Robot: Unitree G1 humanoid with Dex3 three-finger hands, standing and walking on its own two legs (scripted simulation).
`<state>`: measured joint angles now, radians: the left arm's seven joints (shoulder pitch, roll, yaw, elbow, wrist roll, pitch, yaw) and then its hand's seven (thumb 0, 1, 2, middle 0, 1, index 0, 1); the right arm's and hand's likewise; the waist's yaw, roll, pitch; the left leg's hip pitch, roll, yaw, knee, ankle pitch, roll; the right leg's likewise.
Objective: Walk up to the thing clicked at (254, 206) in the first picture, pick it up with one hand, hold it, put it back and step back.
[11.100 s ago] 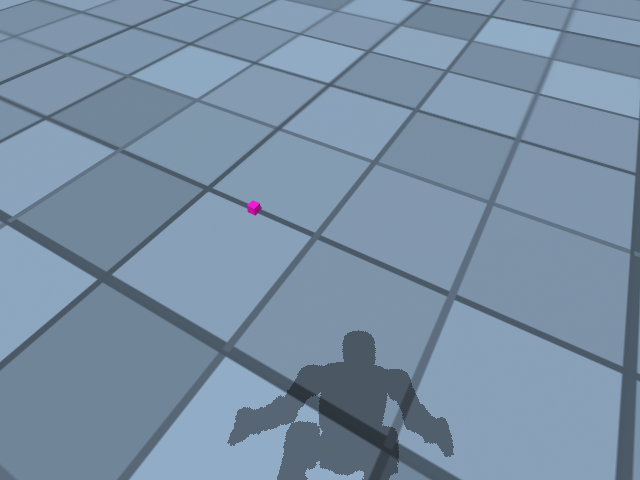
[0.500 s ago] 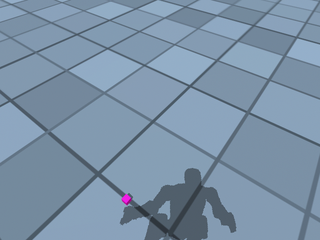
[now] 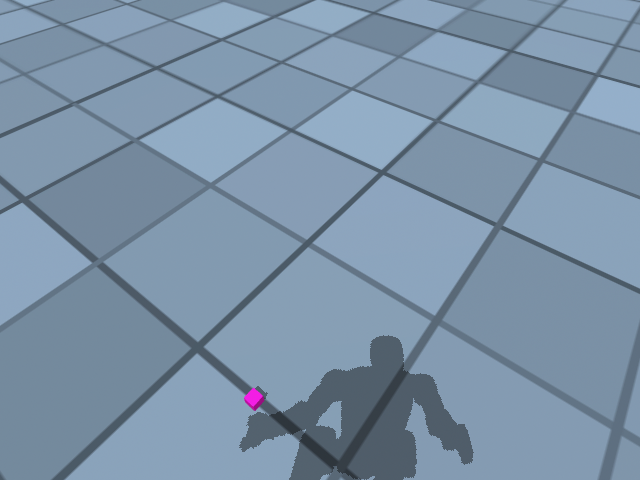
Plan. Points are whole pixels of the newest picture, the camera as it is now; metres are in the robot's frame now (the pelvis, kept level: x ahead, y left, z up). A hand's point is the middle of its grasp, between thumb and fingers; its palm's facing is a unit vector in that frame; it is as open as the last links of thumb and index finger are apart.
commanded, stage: stand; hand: left
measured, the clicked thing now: (254, 399) +0.48 +0.22 -0.76
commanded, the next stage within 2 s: walk up in 0.72 s
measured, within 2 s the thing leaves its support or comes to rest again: neither
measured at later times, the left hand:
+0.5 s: hand out of the picture +0.07 +0.25 -0.15, palm faces -0.03 -0.94 -0.35, open 7.3 cm
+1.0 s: hand out of the picture +0.08 +0.28 -0.17, palm faces -0.03 -0.94 -0.34, open 7.4 cm
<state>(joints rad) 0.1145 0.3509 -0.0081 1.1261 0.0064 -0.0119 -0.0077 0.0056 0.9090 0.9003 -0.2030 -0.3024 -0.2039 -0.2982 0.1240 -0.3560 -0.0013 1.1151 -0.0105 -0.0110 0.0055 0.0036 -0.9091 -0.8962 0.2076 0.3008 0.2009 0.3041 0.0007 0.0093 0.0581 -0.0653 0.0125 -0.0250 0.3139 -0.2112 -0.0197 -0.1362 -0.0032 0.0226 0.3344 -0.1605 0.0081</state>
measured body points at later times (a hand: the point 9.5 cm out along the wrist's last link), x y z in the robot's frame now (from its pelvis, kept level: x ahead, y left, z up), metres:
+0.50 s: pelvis +0.00 +0.00 +0.00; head +0.01 -0.01 +0.45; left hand +0.07 +0.30 -0.13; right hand +0.06 -0.30 -0.14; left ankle -0.02 +0.13 -0.75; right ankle +0.01 -0.12 -0.75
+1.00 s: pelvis +0.03 +0.02 -0.01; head +0.04 +0.03 +0.44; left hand +0.08 +0.33 -0.14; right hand +0.06 -0.29 -0.13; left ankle -0.02 +0.13 -0.75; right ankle +0.02 -0.12 -0.74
